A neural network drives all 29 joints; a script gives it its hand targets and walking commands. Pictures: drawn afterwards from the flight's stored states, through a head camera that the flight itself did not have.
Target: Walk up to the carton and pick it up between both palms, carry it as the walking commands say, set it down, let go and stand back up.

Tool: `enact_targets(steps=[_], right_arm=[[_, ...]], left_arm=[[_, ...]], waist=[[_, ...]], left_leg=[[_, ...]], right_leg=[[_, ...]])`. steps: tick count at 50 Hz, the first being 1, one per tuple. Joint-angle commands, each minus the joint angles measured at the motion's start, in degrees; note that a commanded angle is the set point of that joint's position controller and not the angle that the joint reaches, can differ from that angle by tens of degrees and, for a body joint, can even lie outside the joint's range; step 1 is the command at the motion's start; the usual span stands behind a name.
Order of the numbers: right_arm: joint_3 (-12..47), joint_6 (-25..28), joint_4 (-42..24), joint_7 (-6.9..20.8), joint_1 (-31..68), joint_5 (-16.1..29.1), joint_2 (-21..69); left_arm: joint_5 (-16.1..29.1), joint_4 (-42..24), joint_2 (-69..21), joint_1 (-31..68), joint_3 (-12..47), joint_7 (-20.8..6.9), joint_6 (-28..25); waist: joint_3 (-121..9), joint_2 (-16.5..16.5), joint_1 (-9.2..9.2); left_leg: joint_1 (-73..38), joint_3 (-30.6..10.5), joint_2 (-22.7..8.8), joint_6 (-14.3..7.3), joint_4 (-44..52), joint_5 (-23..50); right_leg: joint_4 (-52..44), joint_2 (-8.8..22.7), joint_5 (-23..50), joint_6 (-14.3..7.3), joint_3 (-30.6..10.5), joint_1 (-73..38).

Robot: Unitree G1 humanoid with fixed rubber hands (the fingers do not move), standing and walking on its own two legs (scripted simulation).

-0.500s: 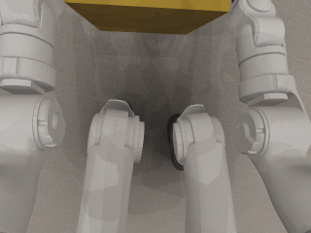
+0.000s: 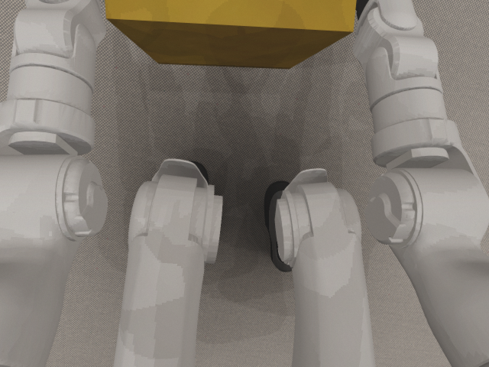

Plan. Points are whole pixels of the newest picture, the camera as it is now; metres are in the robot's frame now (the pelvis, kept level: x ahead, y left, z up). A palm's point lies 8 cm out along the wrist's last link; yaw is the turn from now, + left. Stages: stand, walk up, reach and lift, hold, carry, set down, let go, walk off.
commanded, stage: set down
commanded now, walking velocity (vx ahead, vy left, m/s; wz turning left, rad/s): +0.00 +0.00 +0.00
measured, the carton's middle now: out of the picture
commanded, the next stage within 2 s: none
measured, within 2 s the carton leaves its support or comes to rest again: neither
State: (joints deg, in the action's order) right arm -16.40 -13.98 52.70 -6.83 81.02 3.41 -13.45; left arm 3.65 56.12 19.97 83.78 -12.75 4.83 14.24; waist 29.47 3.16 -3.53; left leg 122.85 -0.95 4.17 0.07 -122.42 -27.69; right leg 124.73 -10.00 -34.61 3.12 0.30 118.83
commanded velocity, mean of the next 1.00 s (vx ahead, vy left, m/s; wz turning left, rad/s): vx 0.00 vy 0.00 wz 0.00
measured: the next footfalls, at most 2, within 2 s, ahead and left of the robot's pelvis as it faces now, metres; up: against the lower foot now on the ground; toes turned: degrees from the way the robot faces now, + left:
none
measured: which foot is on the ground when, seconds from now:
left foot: down 0.00-1.00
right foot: down 0.00-1.00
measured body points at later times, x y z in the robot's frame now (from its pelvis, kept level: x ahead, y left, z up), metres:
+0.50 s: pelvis +0.02 +0.00 +0.00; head +0.37 +0.02 +0.27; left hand +0.55 +0.23 -0.17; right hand +0.57 -0.11 -0.17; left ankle +0.15 +0.11 -0.35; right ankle +0.12 -0.11 -0.35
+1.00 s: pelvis +0.02 +0.00 -0.01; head +0.37 +0.02 +0.27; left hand +0.55 +0.23 -0.17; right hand +0.57 -0.12 -0.17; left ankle +0.14 +0.11 -0.35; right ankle +0.12 -0.11 -0.35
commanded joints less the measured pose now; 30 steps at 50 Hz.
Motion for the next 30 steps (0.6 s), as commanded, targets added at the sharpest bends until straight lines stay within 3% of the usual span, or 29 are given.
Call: enact_targets(steps=[1, 2, 3, 4, 5, 6, 7, 8, 9, 11, 12, 14, 15, 16, 17, 18, 19, 20, 21, 22, 23, 24, 25, 26, 27, 28, 29, 30], right_arm=[[19.4, 1.7, -9.0, 15.5, 36.9, 4.8, 53.3], [20.8, 2.2, -11.5, 15.3, 38.0, 4.8, 53.0], [20.4, 2.0, -11.7, 15.4, 38.4, 5.4, 53.2], [21.3, 2.4, -12.7, 15.2, 38.6, 5.5, 52.8], [21.5, 1.6, -8.4, 14.9, 34.5, 4.6, 55.0], [20.5, 1.5, -6.4, 14.8, 32.9, 5.2, 55.1], [20.2, 1.6, -7.6, 15.1, 33.8, 4.6, 56.1], [19.8, 1.1, -4.9, 15.3, 32.5, 3.6, 56.2], [19.5, 1.5, -5.9, 15.0, 31.5, 3.0, 54.8], [19.8, 1.6, -3.0, 14.8, 30.6, 3.2, 56.6], [19.0, 2.1, -5.3, 14.5, 31.2, 3.5, 56.2], [17.6, 2.3, -4.3, 14.3, 29.0, 2.1, 53.9], [19.1, 2.5, -2.3, 14.2, 28.1, 1.7, 54.7], [19.1, 2.5, -2.1, 14.2, 28.3, 2.5, 54.6], [19.3, 3.2, -3.5, 13.9, 29.1, 2.4, 55.1], [17.6, 3.0, -2.1, 13.7, 27.2, 1.7, 56.5], [18.0, 3.2, -1.8, 14.1, 25.6, 1.5, 54.2], [18.4, 3.4, -2.7, 14.1, 26.4, 2.1, 56.7], [18.0, 3.4, -1.1, 13.9, 23.3, 1.0, 55.6], [17.4, 3.5, -1.8, 14.1, 26.0, 0.7, 55.7], [17.4, 3.3, 0.9, 13.6, 22.2, -0.6, 54.4], [15.2, 3.4, 1.4, 13.6, 22.1, -2.2, 52.6], [15.4, 3.5, -0.2, 13.9, 23.8, -1.8, 51.8], [15.4, 3.4, -0.7, 14.2, 23.2, -1.9, 52.4], [15.7, 3.7, -0.8, 14.1, 24.8, -1.2, 51.8], [15.4, 3.6, -0.1, 14.2, 23.1, -1.8, 49.5], [16.7, 3.6, -1.0, 14.4, 25.1, -0.7, 52.3], [15.9, 3.5, 0.7, 14.3, 22.2, -2.0, 50.5]], left_arm=[[4.0, -6.5, -56.0, 30.9, 17.4, -15.7, -1.9], [4.3, -7.7, -56.6, 30.5, 16.7, -16.1, -2.2], [4.6, -8.9, -55.1, 33.0, 16.8, -15.9, -2.5], [5.0, -9.4, -55.8, 32.1, 16.1, -16.0, -3.0], [4.3, -9.2, -53.9, 31.9, 15.5, -16.3, -2.9], [3.6, -7.9, -52.7, 30.3, 16.2, -16.6, -3.0], [3.3, -7.8, -54.7, 27.6, 16.0, -16.9, -3.0], [3.6, -8.0, -53.2, 29.7, 14.6, -17.4, -3.2], [4.2, -7.6, -54.0, 29.8, 15.8, -17.8, -2.9], [2.5, -6.5, -52.6, 29.9, 14.4, -18.0, -3.2], [1.2, -4.1, -54.3, 24.3, 13.6, -18.1, -2.7], [1.9, -6.0, -53.9, 25.5, 13.5, -18.0, -3.2], [1.3, -4.6, -52.0, 24.8, 12.1, -18.4, -3.7], [0.6, -5.2, -50.7, 23.9, 11.9, -18.4, -4.0], [2.0, -5.2, -50.4, 25.3, 12.3, -18.0, -4.3], [1.2, -6.0, -52.2, 25.1, 11.9, -18.0, -4.3], [0.5, -3.1, -49.8, 20.7, 11.3, -18.1, -4.3], [0.0, -6.6, -50.8, 22.9, 12.2, -18.0, -4.7], [0.5, -5.8, -50.2, 22.1, 12.1, -18.1, -4.9], [-0.4, -4.5, -50.9, 23.5, 11.2, -18.2, -4.8], [0.5, -3.6, -49.1, 21.6, 10.9, -18.3, -4.9], [-0.2, -1.5, -50.7, 20.4, 10.3, -18.4, -4.4], [-0.2, -3.4, -49.5, 22.1, 10.3, -18.3, -4.4], [-0.1, -2.7, -48.0, 23.1, 10.6, -18.1, -4.6], [-1.2, -3.6, -48.4, 21.0, 10.8, -17.7, -4.7], [-1.2, -2.9, -47.2, 20.9, 10.7, -17.9, -4.5], [-1.5, -2.5, -47.3, 21.4, 9.8, -17.9, -4.6], [-0.9, -1.2, -48.3, 20.3, 9.3, -17.8, -4.5]], waist=[[-84.8, -3.7, -2.25], [-86.9, -1.7, -2.76], [-87.4, -2.9, -3.36], [-86.7, -1.1, -3.90], [-86.9, 3.6, -2.94], [-84.0, -0.4, -4.23], [-84.1, -0.9, -3.49], [-81.7, 1.8, -5.08], [-81.7, 0.2, -3.38], [-77.0, 1.2, -4.68], [-76.5, -0.9, -5.28], [-73.8, -0.5, -4.12], [-72.0, 1.2, -4.86], [-73.4, 0.3, -7.33], [-73.5, 1.8, -5.25], [-74.2, 2.5, -5.04], [-69.5, 0.0, -4.98], [-74.1, 0.7, -6.17], [-72.6, 1.8, -4.49], [-71.7, -0.6, -5.32], [-70.4, 2.4, -3.90], [-66.8, 1.1, -0.73], [-69.4, 0.7, -3.18], [-68.3, -0.7, -4.18], [-69.7, -0.8, -3.17], [-67.6, -1.4, -3.47], [-70.2, -1.3, -5.74], [-67.6, 0.5, -2.87]], left_leg=[[-41.7, 1.1, 0.6, -0.6, 8.7, 12.7], [-42.1, 0.8, 0.3, -1.3, 8.1, 14.7], [-42.3, 0.9, 0.6, -1.0, 8.3, 14.7], [-39.5, 2.2, 0.9, -1.1, 7.1, 15.9], [-37.2, 1.2, 0.4, -1.7, 6.7, 15.5], [-36.5, 2.2, 0.4, -1.3, 7.3, 15.1], [-35.4, 2.0, 0.6, -1.4, 7.5, 15.5], [-33.1, 2.7, 0.7, -1.5, 7.4, 15.3], [-32.6, 2.4, 0.3, -1.0, 6.7, 15.7], [-30.6, 2.3, 0.4, -1.6, 7.6, 13.9], [-29.4, 2.6, 0.5, -1.6, 6.7, 14.5], [-29.4, 2.2, 0.6, -1.4, 7.3, 14.8], [-26.3, 2.2, 0.7, -1.5, 6.3, 16.0], [-27.6, 2.9, 0.4, -1.5, 6.7, 17.3], [-27.8, 1.7, 0.3, -1.4, 6.2, 17.4], [-26.1, 1.6, 0.9, -1.7, 7.5, 16.9], [-25.8, 2.5, 0.8, -1.2, 7.2, 16.6], [-26.7, 0.9, 0.6, -1.9, 6.9, 19.0], [-25.6, 2.0, 0.5, -1.3, 6.5, 16.8], [-24.5, 2.1, 0.8, -1.5, 6.8, 17.1], [-23.1, 1.6, 0.2, -1.1, 6.7, 15.4], [-21.5, 1.2, 0.7, -1.2, 7.4, 13.7], [-23.8, 1.4, 0.7, -1.4, 7.6, 14.4], [-23.5, 1.0, 0.3, -0.8, 7.5, 14.2], [-24.3, 0.5, -0.1, -1.1, 7.5, 15.2], [-24.7, 1.2, -0.1, -0.8, 7.5, 14.6], [-24.2, 1.8, 0.0, -1.1, 6.9, 14.2], [-23.1, 0.9, 0.0, -0.9, 6.7, 12.9]], right_leg=[[-10.2, 2.1, 6.0, -4.1, 2.2, -10.5], [-9.4, 1.3, 7.8, -3.3, 3.4, -11.6], [-9.4, 2.0, 8.9, -3.4, 2.2, -12.2], [-10.1, 1.6, 9.1, -3.6, 2.2, -13.6], [-9.6, 1.8, 9.9, -3.3, 2.8, -15.5], [-9.5, 1.3, 10.3, -3.1, 2.5, -14.8], [-9.2, 1.2, 10.8, -2.7, 1.9, -14.1], [-10.2, 1.3, 10.4, -2.6, 2.3, -13.4], [-10.1, 1.5, 11.4, -3.0, 1.4, -15.3], [-10.3, 1.4, 10.4, -3.0, 1.4, -13.9], [-9.8, 1.2, 11.6, -2.7, 0.7, -13.4], [-9.9, 1.4, 11.7, -2.6, 1.5, -11.7], [-10.1, 1.3, 11.8, -2.8, 1.1, -10.2], [-10.0, 1.2, 12.5, -2.7, 0.8, -10.6], [-9.9, 1.1, 13.4, -2.3, 1.2, -10.2], [-10.8, 1.4, 13.9, -2.4, 0.8, -12.9], [-10.9, 0.7, 12.8, -2.4, 0.6, -7.8], [-9.6, 1.0, 15.5, -2.8, -0.1, -10.5], [-10.5, 0.8, 14.0, -2.7, 0.5, -10.5], [-11.1, 0.5, 14.0, -2.9, -0.3, -8.1], [-10.8, 0.9, 13.2, -2.5, 0.6, -8.8], [-11.5, 0.7, 12.6, -2.5, 0.9, -8.8], [-10.7, 0.7, 12.0, -2.6, 1.5, -6.7], [-10.6, 1.1, 11.5, -3.1, 0.4, -5.9], [-10.2, 1.3, 11.6, -2.7, 1.1, -4.7], [-10.7, 1.3, 10.8, -2.9, 1.0, -4.5], [-10.6, 1.4, 10.8, -3.0, 0.2, -6.4], [-11.1, 1.2, 9.0, -3.3, 1.0, -4.2]])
